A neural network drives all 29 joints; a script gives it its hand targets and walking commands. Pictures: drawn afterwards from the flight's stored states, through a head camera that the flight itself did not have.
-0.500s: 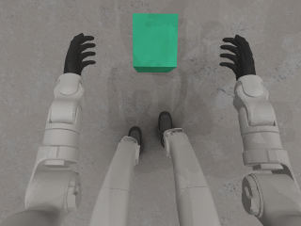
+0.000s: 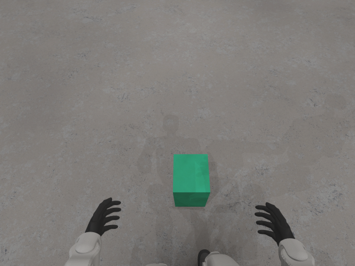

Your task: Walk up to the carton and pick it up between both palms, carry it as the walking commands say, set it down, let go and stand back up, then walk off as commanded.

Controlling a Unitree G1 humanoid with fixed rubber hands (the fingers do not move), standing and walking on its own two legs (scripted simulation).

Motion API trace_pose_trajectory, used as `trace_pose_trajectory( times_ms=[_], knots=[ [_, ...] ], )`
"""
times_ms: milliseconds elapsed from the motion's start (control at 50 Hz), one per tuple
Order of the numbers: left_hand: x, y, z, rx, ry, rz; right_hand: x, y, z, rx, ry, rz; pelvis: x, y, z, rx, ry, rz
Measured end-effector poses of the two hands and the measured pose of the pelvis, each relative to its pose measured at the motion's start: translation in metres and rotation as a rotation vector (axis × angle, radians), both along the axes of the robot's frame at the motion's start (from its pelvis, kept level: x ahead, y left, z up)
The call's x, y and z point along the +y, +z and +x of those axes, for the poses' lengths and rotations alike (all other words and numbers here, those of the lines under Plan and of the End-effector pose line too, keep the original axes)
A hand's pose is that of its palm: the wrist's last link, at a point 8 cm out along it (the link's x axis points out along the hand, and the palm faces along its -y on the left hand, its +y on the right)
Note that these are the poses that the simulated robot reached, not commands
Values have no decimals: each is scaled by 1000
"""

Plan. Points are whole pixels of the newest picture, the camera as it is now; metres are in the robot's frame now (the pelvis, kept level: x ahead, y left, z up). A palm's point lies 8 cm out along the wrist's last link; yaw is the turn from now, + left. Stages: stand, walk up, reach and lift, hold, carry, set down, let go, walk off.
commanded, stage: let go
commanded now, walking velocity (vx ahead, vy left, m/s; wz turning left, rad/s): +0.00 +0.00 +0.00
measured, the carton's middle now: (190, 182) +0.49 -0.03 -0.62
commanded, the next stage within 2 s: stand in 0.54 s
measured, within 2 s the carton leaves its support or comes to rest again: neither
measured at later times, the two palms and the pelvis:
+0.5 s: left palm (91, 239) +0.18 +0.21 -0.06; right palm (293, 239) +0.18 -0.24 -0.07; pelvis +0.03 -0.02 +0.01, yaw +2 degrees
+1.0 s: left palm out of the picture +0.11 +0.30 -0.08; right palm (314, 250) +0.16 -0.28 -0.08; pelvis +0.04 +0.00 +0.01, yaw +3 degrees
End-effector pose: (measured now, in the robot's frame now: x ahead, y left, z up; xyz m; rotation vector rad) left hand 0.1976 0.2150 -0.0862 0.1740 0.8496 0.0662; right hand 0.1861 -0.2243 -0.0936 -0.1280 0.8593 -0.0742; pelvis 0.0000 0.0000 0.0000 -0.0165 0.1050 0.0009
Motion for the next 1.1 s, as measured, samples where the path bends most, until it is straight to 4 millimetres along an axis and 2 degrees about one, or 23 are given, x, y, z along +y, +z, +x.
trace_pose_trajectory(
  times_ms=[100,160,340,420,560,660,740,820,960,1100],
  knots=[
    [-6,4,-19,9,14,-19,-6,10,-19,11,10,-9,-6,5,11,-41,4,-2],
    [-8,9,-25,2,13,-25,-11,17,-24,16,28,-20,-10,7,18,-64,11,-2],
    [0,18,-21,-8,25,-11,-23,28,-6,-15,53,-42,-17,8,26,-133,27,-4],
    [-2,18,-20,9,11,-8,-20,27,-3,-16,49,-29,-17,8,27,-145,27,-2],
    [-1,21,-22,-21,21,3,-11,21,-8,8,53,-39,-16,7,25,-160,26,0],
    [26,10,-35,5,74,68,-31,12,-17,31,44,-120,-13,4,32,-117,44,0],
    [54,7,-51,30,126,124,-52,12,-23,39,20,-182,-10,3,38,-108,53,-5],
    [74,5,-66,57,172,152,-64,13,-27,52,14,-223,-7,3,41,-105,57,-2],
    [86,5,-81,94,186,171,-61,13,-27,51,20,-226,-1,5,39,-112,59,-1],
    [85,3,-89,108,190,157,-50,11,-28,61,52,-218,2,7,33,-115,64,6]
  ],
)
